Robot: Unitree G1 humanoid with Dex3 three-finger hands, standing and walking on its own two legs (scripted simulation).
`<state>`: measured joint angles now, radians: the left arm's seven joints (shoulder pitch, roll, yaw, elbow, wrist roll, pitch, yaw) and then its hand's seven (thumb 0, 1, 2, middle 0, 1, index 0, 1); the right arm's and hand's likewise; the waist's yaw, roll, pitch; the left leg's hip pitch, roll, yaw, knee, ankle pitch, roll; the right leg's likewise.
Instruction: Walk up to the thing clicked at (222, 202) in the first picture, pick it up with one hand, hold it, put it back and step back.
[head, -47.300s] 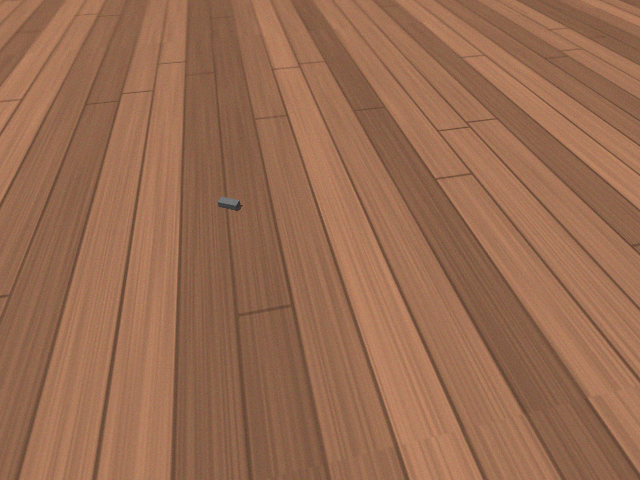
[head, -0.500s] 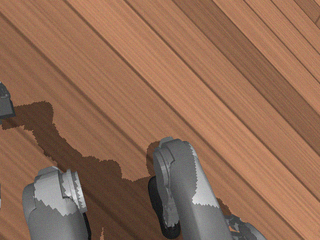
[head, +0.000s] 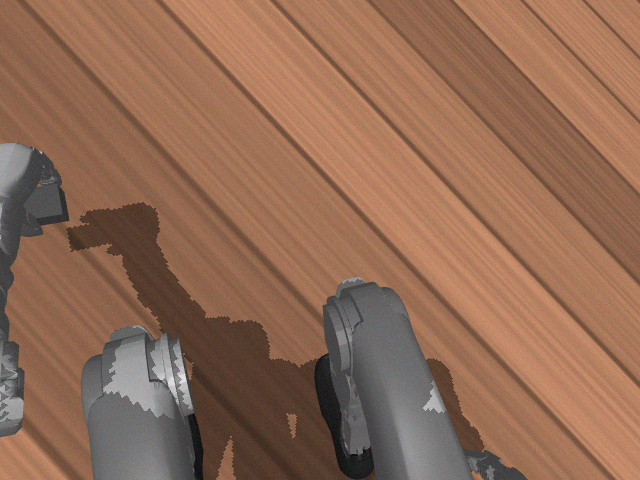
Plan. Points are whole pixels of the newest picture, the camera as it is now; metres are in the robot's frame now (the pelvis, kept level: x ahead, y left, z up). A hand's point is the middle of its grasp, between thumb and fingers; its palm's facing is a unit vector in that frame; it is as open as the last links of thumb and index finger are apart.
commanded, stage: lift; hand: left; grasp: from above
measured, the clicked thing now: (21, 209) +0.49 +0.30 -0.18
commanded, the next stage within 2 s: hold in 1.50 s
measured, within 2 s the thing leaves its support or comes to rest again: neither
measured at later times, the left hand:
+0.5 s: hand out of the picture +0.40 +0.30 +0.01, palm faces -0.43 -0.09 -0.90, open 7.1 cm
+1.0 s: hand out of the picture +0.34 +0.28 +0.22, palm faces -0.45 -0.14 -0.88, open 7.1 cm
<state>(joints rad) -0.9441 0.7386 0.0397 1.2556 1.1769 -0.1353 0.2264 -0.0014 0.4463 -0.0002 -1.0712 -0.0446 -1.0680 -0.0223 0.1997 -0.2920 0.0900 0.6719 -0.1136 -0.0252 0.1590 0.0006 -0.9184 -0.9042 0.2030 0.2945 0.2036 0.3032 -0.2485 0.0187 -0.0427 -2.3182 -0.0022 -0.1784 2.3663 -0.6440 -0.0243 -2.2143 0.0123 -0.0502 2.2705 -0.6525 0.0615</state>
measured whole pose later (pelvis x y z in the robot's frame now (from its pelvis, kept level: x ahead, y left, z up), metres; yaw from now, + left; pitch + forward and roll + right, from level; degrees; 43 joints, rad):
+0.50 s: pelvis +0.00 +0.00 +0.10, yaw +4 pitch +33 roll -6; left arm -0.62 0.61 -0.04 0.82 1.03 -0.09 0.05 0.00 0.46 0.04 -1.01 -0.13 -1.01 -0.10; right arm 0.17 -0.27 -0.01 0.62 -0.01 0.06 0.06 0.00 -0.91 -0.90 0.20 0.29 0.20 0.30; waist -0.12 0.05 -0.17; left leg -1.99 0.02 -0.11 2.04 -0.63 -0.01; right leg -1.91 -0.01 -0.02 1.97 -0.63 0.06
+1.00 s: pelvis +0.02 +0.00 +0.29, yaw +7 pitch +20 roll -3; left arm -0.33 0.50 -0.12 0.65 0.96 -0.02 0.01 0.00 0.45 0.05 -1.02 -0.11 -1.02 -0.08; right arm 0.20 -0.24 -0.01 0.67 0.04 0.02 -0.05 0.01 -0.90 -0.90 0.20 0.30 0.20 0.30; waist -0.07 0.04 -0.15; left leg -1.23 0.05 -0.05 1.40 -0.52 -0.02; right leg -1.19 -0.01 0.00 1.36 -0.51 0.04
